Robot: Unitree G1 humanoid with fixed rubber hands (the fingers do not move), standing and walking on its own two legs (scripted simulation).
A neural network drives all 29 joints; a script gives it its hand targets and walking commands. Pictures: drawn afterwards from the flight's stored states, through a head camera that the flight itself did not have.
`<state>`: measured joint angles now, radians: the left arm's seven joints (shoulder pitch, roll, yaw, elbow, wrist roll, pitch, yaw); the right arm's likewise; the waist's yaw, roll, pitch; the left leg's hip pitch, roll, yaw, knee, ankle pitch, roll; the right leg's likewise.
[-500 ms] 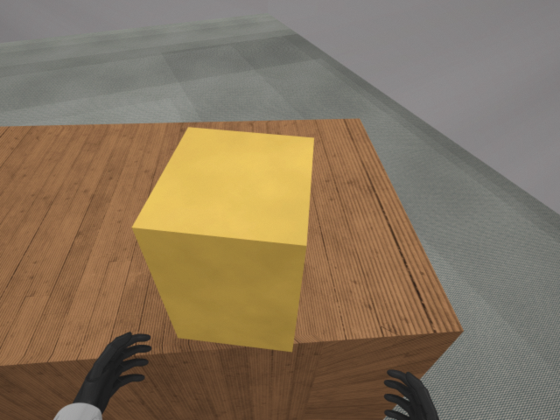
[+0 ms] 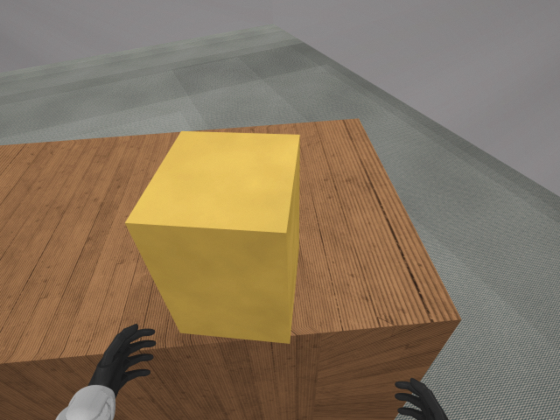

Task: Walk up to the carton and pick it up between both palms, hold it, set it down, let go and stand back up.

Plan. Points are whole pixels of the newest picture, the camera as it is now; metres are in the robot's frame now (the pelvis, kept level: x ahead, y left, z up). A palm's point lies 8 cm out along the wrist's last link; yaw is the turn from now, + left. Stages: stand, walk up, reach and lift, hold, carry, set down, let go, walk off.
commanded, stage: let go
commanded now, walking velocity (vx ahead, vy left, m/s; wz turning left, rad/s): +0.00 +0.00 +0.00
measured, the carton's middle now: (236, 239) +0.41 +0.10 +0.05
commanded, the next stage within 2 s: stand in 0.52 s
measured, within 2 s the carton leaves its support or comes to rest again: neither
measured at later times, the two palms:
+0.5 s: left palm (108, 385) +0.19 +0.25 -0.02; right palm out of the picture +0.15 -0.22 -0.09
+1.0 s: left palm out of the picture +0.11 +0.30 -0.11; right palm out of the picture +0.09 -0.27 -0.10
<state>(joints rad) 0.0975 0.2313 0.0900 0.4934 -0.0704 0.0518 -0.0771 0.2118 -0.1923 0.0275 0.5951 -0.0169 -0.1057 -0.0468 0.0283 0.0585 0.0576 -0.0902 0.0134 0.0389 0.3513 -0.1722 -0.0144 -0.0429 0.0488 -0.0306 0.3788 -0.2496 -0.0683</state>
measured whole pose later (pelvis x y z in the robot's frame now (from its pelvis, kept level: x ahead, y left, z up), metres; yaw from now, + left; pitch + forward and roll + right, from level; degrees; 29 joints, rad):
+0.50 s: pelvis +0.00 +0.01 +0.00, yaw +1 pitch -6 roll +0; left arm 0.11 0.23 0.05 0.48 -0.04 0.09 -0.05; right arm 0.24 -0.23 0.03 0.64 0.00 -0.09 -0.02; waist 0.01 0.05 0.03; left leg -0.08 0.02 0.03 0.38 -0.19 -0.01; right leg 0.00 0.05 -0.05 0.35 -0.24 -0.06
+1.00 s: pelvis +0.01 +0.02 -0.01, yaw +1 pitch -2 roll +0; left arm 0.25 0.34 0.02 0.70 0.00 -0.03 0.00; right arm 0.25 -0.32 -0.04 0.83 -0.01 -0.04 0.01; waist 0.01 -0.03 0.08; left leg -0.21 0.01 0.03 0.51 -0.26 0.01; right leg -0.13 0.04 -0.05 0.47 -0.31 -0.05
